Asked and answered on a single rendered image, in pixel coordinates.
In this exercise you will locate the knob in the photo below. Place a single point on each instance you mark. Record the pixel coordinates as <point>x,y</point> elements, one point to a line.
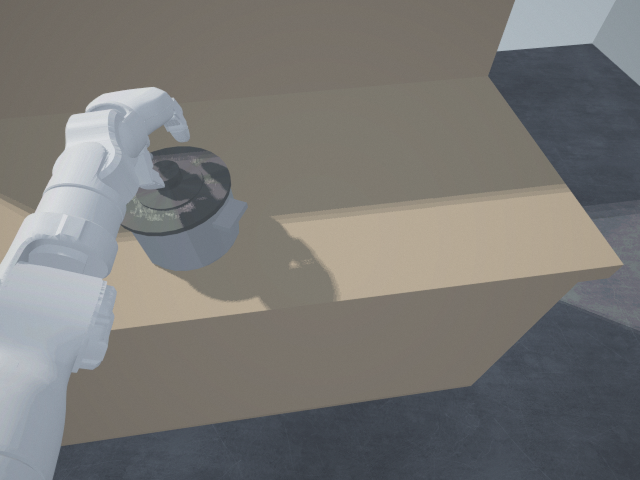
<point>170,173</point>

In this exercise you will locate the table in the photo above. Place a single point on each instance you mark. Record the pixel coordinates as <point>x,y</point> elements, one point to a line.
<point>403,230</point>

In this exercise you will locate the lid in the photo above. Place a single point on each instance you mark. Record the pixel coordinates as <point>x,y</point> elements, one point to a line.
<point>203,191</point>

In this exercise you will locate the left robot forearm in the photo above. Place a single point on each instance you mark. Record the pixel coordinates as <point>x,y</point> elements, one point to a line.
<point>75,225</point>

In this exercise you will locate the robot left upper arm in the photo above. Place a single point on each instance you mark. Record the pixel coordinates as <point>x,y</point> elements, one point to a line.
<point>52,322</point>

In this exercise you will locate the robot left hand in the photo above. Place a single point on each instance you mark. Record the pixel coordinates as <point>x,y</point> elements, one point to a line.
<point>156,108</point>

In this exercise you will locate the pot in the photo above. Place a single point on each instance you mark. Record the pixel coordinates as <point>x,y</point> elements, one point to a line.
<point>200,246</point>

